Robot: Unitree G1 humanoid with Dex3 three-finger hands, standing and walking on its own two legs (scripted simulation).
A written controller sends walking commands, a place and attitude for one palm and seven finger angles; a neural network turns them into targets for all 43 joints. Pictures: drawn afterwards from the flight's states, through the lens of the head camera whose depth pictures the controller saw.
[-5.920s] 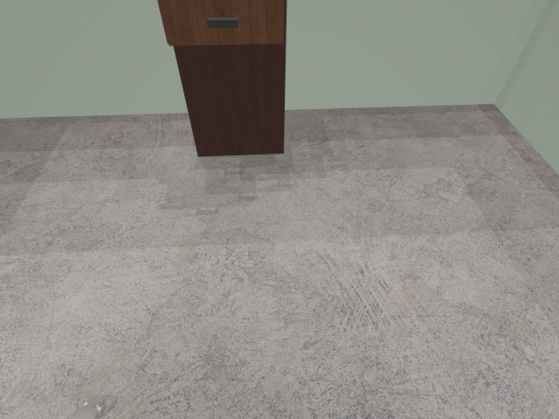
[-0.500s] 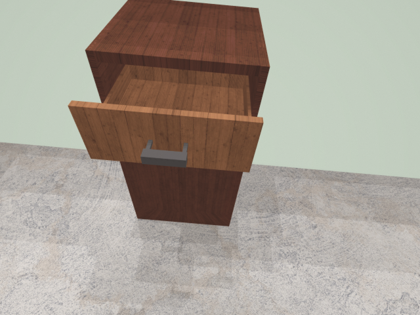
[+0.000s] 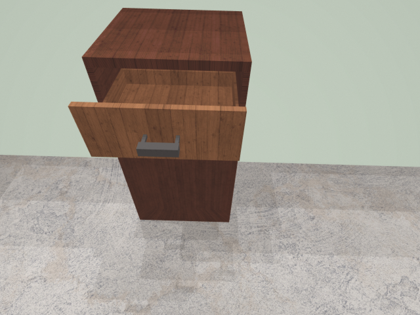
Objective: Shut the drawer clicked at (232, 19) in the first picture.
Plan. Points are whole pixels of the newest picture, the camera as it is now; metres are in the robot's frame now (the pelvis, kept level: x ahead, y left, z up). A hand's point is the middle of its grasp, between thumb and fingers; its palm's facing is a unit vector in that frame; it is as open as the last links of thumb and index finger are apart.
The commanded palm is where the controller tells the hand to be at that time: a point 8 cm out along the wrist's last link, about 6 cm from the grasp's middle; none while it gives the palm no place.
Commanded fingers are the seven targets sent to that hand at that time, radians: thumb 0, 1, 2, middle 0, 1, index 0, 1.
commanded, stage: come to a stop and stand still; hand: left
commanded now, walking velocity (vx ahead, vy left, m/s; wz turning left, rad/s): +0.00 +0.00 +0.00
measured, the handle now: (159, 143) +0.52 +0.16 +0.02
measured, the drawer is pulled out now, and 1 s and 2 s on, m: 0.19 0.19 0.19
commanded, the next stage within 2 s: look again from close up in 0.26 s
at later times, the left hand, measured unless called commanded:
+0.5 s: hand out of the picture -0.03 +0.17 -0.18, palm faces +0.02 -0.99 -0.16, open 7.4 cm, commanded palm none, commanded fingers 0.00 0.90 0.90 -0.20 -0.30 -0.20 -0.30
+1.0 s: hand out of the picture -0.04 +0.21 -0.19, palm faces +0.05 -0.99 -0.16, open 7.4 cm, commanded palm none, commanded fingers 0.00 0.90 0.90 -0.20 -0.30 -0.20 -0.30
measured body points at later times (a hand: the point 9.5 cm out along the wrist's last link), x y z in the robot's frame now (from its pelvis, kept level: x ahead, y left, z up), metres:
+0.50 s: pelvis +0.00 +0.01 -0.01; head +0.00 +0.02 +0.44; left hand -0.03 +0.22 -0.17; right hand -0.02 -0.20 -0.17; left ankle +0.06 +0.11 -0.74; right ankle -0.03 -0.11 -0.74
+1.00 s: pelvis -0.02 +0.04 -0.01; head -0.02 +0.06 +0.44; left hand -0.04 +0.26 -0.17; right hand +0.01 -0.19 -0.15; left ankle +0.06 +0.11 -0.74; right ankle -0.03 -0.11 -0.74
